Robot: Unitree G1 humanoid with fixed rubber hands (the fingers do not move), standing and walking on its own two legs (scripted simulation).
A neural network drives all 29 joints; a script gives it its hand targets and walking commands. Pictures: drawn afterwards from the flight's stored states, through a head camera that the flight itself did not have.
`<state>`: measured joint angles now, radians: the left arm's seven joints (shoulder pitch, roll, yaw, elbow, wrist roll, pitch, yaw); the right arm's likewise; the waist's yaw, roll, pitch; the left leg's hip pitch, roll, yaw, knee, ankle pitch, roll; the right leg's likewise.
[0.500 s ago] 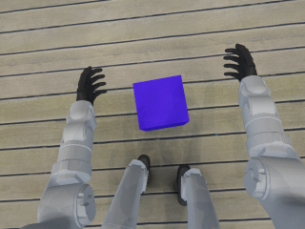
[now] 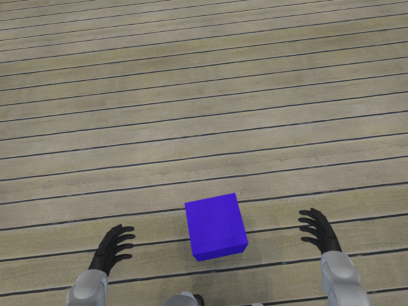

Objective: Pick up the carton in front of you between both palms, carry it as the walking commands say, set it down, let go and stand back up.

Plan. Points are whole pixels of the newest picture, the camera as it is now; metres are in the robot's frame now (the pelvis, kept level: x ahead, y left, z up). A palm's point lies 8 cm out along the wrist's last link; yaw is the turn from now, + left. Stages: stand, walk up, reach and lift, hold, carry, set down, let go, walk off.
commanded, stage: let go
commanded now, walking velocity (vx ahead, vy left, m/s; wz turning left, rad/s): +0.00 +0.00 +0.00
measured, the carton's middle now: (215, 229) +0.39 +0.04 -0.63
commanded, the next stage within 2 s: stand in 0.68 s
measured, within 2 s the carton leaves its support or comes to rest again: neither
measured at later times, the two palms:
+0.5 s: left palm (112, 279) +0.16 +0.20 -0.05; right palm out of the picture +0.16 -0.27 -0.05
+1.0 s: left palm (76, 290) +0.14 +0.28 -0.08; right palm out of the picture +0.14 -0.29 -0.05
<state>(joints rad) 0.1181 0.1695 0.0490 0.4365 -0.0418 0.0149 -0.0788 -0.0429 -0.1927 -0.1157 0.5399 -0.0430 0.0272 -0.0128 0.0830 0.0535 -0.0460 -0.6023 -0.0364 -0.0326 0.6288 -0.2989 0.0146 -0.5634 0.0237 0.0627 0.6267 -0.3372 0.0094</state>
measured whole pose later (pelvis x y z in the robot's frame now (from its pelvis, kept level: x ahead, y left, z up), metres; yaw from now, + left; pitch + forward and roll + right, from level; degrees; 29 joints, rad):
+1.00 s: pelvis +0.01 +0.00 +0.01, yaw +1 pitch +0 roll -1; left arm 0.21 0.34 0.05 0.67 0.04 0.02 0.01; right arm 0.20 -0.33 -0.06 0.69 -0.04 0.02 -0.01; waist 0.00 -0.03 0.01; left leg -0.23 -0.02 -0.05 0.55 -0.32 0.01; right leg -0.16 0.03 0.04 0.49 -0.33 0.00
